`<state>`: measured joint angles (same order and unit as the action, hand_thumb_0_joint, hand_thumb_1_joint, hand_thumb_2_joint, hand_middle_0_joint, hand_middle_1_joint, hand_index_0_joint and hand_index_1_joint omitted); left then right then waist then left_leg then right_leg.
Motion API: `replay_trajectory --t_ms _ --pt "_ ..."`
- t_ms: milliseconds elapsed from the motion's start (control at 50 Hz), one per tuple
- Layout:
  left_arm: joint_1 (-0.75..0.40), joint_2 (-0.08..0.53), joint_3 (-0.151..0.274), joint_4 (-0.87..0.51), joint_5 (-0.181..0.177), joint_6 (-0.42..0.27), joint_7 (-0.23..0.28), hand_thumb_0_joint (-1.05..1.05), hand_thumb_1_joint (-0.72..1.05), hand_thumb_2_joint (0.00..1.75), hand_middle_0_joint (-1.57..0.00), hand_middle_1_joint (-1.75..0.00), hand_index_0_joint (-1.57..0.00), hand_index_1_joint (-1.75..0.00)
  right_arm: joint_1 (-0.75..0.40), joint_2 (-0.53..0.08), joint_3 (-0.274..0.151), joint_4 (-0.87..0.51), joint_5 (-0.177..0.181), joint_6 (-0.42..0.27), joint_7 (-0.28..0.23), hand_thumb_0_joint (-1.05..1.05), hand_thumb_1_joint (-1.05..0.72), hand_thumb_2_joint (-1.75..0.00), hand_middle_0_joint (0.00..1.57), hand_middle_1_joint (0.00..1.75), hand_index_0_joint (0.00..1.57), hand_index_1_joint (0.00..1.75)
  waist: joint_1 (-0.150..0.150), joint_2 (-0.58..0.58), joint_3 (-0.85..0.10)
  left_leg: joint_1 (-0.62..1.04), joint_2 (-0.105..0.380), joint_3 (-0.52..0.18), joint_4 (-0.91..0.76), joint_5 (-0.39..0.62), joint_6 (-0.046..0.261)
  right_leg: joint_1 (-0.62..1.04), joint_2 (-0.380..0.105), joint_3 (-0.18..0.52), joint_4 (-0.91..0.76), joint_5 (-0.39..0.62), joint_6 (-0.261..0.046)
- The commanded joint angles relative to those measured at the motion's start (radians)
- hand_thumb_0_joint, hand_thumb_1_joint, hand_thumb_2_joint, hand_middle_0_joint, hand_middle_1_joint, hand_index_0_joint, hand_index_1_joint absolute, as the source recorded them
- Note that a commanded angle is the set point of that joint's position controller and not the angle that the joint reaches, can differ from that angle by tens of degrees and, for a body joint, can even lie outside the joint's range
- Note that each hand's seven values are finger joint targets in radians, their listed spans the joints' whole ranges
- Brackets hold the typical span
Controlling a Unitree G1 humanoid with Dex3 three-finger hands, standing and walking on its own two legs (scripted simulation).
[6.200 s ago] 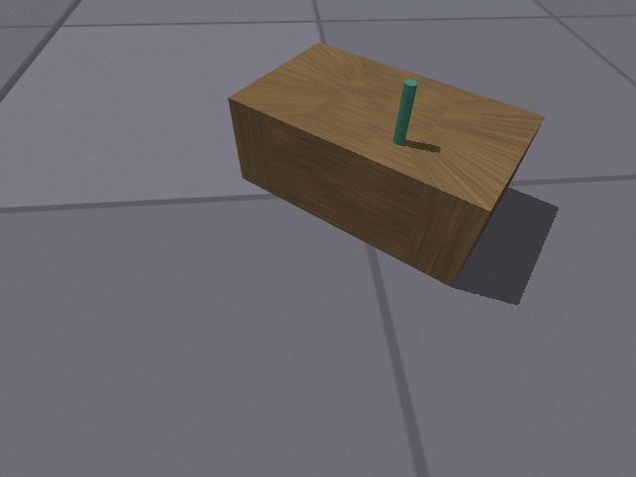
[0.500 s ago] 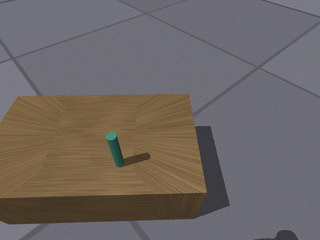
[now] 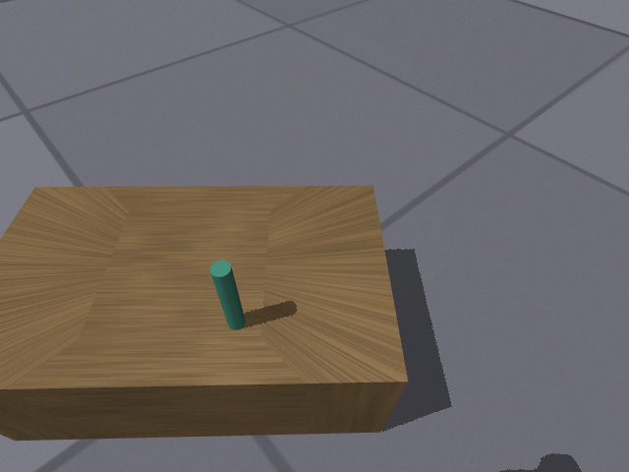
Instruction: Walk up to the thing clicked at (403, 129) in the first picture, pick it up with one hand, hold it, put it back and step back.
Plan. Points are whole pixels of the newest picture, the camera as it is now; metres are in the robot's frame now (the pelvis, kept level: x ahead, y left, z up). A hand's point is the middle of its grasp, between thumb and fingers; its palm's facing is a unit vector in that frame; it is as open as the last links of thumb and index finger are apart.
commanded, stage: stand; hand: left
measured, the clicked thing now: (229, 298) +0.50 +0.19 -0.25
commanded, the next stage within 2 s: go down in 0.40 s
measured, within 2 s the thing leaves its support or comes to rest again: neither
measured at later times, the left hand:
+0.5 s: hand out of the picture +0.07 +0.26 -0.15, palm faces -0.01 -0.94 -0.35, open 7.4 cm
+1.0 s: hand out of the picture +0.13 +0.26 -0.15, palm faces +0.04 -0.94 -0.33, open 15.9 cm
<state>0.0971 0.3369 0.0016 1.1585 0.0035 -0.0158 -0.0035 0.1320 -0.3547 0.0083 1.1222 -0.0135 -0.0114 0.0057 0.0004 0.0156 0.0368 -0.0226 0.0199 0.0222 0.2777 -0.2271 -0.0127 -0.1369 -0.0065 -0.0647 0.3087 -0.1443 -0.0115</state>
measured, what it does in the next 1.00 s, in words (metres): stands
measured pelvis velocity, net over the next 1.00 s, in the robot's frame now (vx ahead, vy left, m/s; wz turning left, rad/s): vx -0.02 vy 0.02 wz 0.01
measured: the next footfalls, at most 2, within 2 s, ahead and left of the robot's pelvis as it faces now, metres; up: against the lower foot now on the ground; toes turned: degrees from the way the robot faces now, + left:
none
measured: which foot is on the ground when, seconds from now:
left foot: down 0.00-1.00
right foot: down 0.00-1.00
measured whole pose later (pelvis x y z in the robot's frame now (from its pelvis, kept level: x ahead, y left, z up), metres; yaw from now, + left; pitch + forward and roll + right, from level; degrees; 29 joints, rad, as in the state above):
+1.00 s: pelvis -0.02 +0.02 -0.03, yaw +0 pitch +8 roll +0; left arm 0.13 0.32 0.10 0.67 0.00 0.27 -0.02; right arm 0.19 -0.29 -0.11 0.71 0.04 -0.08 -0.03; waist -0.01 0.02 -0.04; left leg -0.41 0.00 0.02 0.65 -0.37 0.01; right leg -0.50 -0.04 -0.06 0.62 -0.25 0.01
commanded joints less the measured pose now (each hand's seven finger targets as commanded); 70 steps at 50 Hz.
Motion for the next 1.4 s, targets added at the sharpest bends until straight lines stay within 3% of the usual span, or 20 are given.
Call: replay_trajectory --t_ms 0,120,220,480,500,520,540,560,580,620,660,720,760,780,820,840,920,1120,1300,1380 --pt "-0.052 0.222 0.041 -0.062 0.003 -0.019 0.014 0.00 0.90 0.90 -0.20 -0.30 -0.20 -0.30 -0.027 -0.203 -0.039 -0.056 0.002 -0.020 -0.019 0.00 -0.90 -0.90 0.20 0.30 0.20 0.30 0.001 -0.015 -0.072 -0.065 0.134 -0.095 -0.043 0.199 0.026 0.096 -0.142 0.132 -0.014 0.222 -0.016" --pt "-0.046 0.215 0.037 -0.064 0.004 -0.019 0.014 0.00 0.90 0.90 -0.20 -0.30 -0.20 -0.30 -0.034 -0.212 -0.039 -0.054 0.003 -0.020 -0.021 0.00 -0.90 -0.90 0.20 0.30 0.20 0.30 0.003 -0.006 -0.069 -0.055 0.134 -0.092 -0.037 0.218 0.028 0.091 -0.143 0.132 -0.018 0.234 -0.015" --pt "-0.048 0.219 0.038 -0.062 0.003 -0.014 0.014 0.00 0.90 0.90 -0.20 -0.30 -0.20 -0.30 -0.030 -0.210 -0.040 -0.051 0.002 -0.018 -0.020 0.00 -0.90 -0.90 0.20 0.30 0.20 0.30 0.002 -0.013 -0.044 -0.084 0.128 -0.097 -0.059 0.138 0.028 0.077 -0.138 0.131 -0.030 0.140 -0.011" --pt "-0.040 0.220 0.036 -0.068 0.005 -0.021 0.016 0.00 0.82 0.82 -0.16 -0.22 -0.18 -0.22 -0.025 -0.210 -0.041 -0.054 0.001 -0.019 -0.018 0.00 -0.82 -0.82 0.12 0.22 0.12 0.22 0.001 -0.013 -0.069 -0.067 0.130 -0.095 -0.044 0.199 0.031 0.095 -0.146 0.128 -0.019 0.221 -0.014" --pt "-0.391 0.030 0.009 -0.419 -0.079 -0.096 0.023 0.00 0.74 0.74 -0.08 -0.14 -0.10 -0.14 -0.376 -0.015 -0.003 -0.405 0.106 -0.133 -0.032 0.00 -0.74 -0.74 0.04 0.14 0.05 0.14 -0.037 -0.004 -0.054 -0.221 -0.024 0.002 0.082 0.160 0.014 -0.052 -0.013 0.019 0.066 0.112 -0.002" --pt "-0.391 0.128 0.036 -0.470 -0.078 -0.092 0.038 0.00 0.66 0.66 -0.02 -0.06 -0.02 -0.06 -0.340 -0.069 -0.010 -0.466 0.099 -0.159 -0.042 0.00 -0.66 -0.66 0.04 0.06 0.05 0.06 -0.031 0.003 -0.104 -0.194 -0.031 0.007 0.091 0.109 0.018 -0.018 -0.026 0.034 0.056 0.062 0.003" --pt "-0.249 0.172 0.025 -0.355 -0.074 -0.056 0.046 0.00 0.58 0.58 -0.02 0.00 0.00 -0.02 -0.240 -0.147 -0.052 -0.349 0.101 -0.149 -0.057 0.00 -0.58 -0.58 0.05 0.05 0.05 0.05 -0.014 0.004 -0.042 -0.237 -0.028 0.007 0.085 0.044 0.012 -0.042 -0.019 0.027 0.060 -0.006 -0.003" --pt "-0.107 0.272 0.112 -0.185 -0.060 0.001 0.052 0.00 0.50 0.50 -0.03 0.00 -0.01 -0.01 -0.168 -0.210 -0.106 -0.256 0.098 -0.125 -0.071 0.00 -0.50 -0.50 0.05 0.05 0.05 0.05 -0.008 -0.010 -0.043 -0.298 -0.030 0.008 0.137 0.051 0.013 -0.076 -0.016 0.027 0.093 0.002 -0.001" --pt "-0.154 0.277 0.116 -0.197 -0.050 0.028 0.048 0.00 0.42 0.42 -0.04 0.00 -0.02 -0.02 -0.181 -0.218 -0.130 -0.253 0.095 -0.123 -0.073 0.00 -0.42 -0.42 0.05 0.05 0.05 0.05 -0.004 -0.028 -0.070 -0.340 -0.026 0.000 0.179 0.064 0.015 -0.102 -0.012 0.026 0.141 0.024 -0.005" --pt "-0.243 0.201 0.098 -0.283 -0.034 0.035 0.040 0.00 0.26 0.26 -0.04 0.00 -0.03 -0.02 -0.221 -0.165 -0.140 -0.297 0.072 -0.142 -0.066 0.00 -0.26 -0.26 0.05 0.05 0.05 0.05 -0.003 0.002 -0.283 -0.339 -0.028 -0.013 0.237 0.108 0.017 -0.056 -0.015 0.035 0.215 0.090 -0.004" --pt "0.039 0.215 0.160 -0.236 -0.008 0.104 0.023 0.00 0.13 0.18 -0.06 -0.01 -0.06 -0.03 0.065 -0.180 -0.208 -0.294 0.058 -0.123 -0.057 0.00 -0.10 -0.19 0.05 0.05 0.05 0.05 -0.011 0.001 -0.299 -0.349 -0.036 -0.007 0.248 0.158 0.018 -0.061 -0.004 0.026 0.233 0.139 -0.010" --pt "-0.008 0.226 0.158 -0.425 -0.002 0.173 0.000 0.00 0.01 0.11 -0.07 -0.01 -0.07 -0.01 0.035 -0.163 -0.202 -0.426 0.068 -0.110 -0.048 0.00 0.12 -0.15 0.05 0.05 0.05 0.05 -0.018 -0.026 -0.321 -0.304 -0.050 0.000 0.215 0.191 0.022 -0.039 -0.010 0.024 0.183 0.171 -0.003" --pt "0.024 0.169 0.132 -0.427 -0.003 0.233 -0.022 0.00 -0.10 0.10 -0.07 -0.02 -0.07 -0.02 0.065 -0.102 -0.167 -0.432 0.073 -0.083 -0.033 0.00 0.19 -0.13 0.05 0.05 0.05 0.05 -0.021 -0.031 -0.227 -0.339 -0.053 0.005 0.213 0.120 0.029 -0.121 -0.007 0.020 0.176 0.089 -0.004" --pt "-0.048 0.165 0.121 -0.505 -0.002 0.242 -0.026 0.00 -0.13 0.11 -0.07 -0.03 -0.07 -0.03 0.017 -0.089 -0.157 -0.479 0.073 -0.082 -0.031 0.00 0.24 -0.12 0.05 0.05 0.05 0.05 -0.021 -0.035 -0.229 -0.352 -0.047 0.001 0.223 0.118 0.026 -0.142 -0.005 0.015 0.186 0.080 -0.005" --pt "-0.103 0.178 0.132 -0.526 0.004 0.252 -0.020 0.00 -0.28 0.08 -0.08 -0.03 -0.07 -0.03 -0.054 -0.115 -0.169 -0.526 0.065 -0.091 -0.033 0.00 0.31 -0.10 0.05 0.05 0.05 0.05 -0.014 -0.053 -0.211 -0.400 -0.038 -0.009 0.251 0.068 0.025 -0.183 -0.004 0.012 0.212 0.019 -0.007" --pt "-0.065 0.192 0.148 -0.524 0.009 0.259 -0.016 0.00 -0.35 0.07 -0.08 -0.03 -0.08 -0.04 0.001 -0.122 -0.189 -0.493 0.062 -0.088 -0.034 0.00 0.34 -0.09 0.05 0.05 0.05 0.05 -0.012 -0.028 -0.201 -0.404 -0.037 -0.008 0.252 0.054 0.024 -0.189 -0.004 0.013 0.218 0.005 -0.010" --pt "-0.107 0.195 0.158 -0.675 0.009 0.247 0.001 0.00 -0.55 0.04 -0.09 -0.05 -0.08 -0.06 -0.050 -0.144 -0.193 -0.597 0.051 -0.119 -0.050 0.00 0.44 -0.06 0.05 0.05 0.05 0.05 -0.018 -0.011 -0.293 -0.389 -0.024 -0.027 0.275 0.086 0.018 -0.162 -0.004 0.018 0.254 0.029 -0.010" --pt "0.067 0.167 0.166 -0.738 -0.002 0.292 0.005 0.00 -0.59 0.02 -0.10 -0.04 -0.09 -0.06 0.032 -0.093 -0.177 -0.561 0.042 -0.149 -0.083 0.00 0.47 -0.06 0.05 0.05 0.05 0.05 -0.016 0.011 -0.269 -0.400 -0.021 -0.037 0.307 0.139 0.010 -0.176 0.000 0.006 0.289 0.061 -0.012" --pt "0.064 0.169 0.169 -0.825 0.002 0.338 -0.011 0.00 -0.61 0.02 -0.10 -0.05 -0.09 -0.07 0.053 -0.096 -0.191 -0.631 0.045 -0.158 -0.072 0.00 0.52 -0.04 0.05 0.05 0.05 0.05 -0.023 0.007 -0.237 -0.420 -0.018 -0.048 0.313 0.122 0.005 -0.215 0.000 0.000 0.302 0.035 -0.012" --pt "0.071 0.166 0.171 -0.866 0.000 0.338 -0.019 0.00 -0.61 0.03 -0.10 -0.06 -0.09 -0.07 0.066 -0.092 -0.191 -0.662 0.046 -0.161 -0.067 0.00 0.52 -0.04 0.05 0.05 0.05 0.05 -0.017 0.033 -0.287 -0.398 -0.006 -0.058 0.340 0.260 -0.010 -0.204 0.000 0.000 0.337 0.114 -0.018"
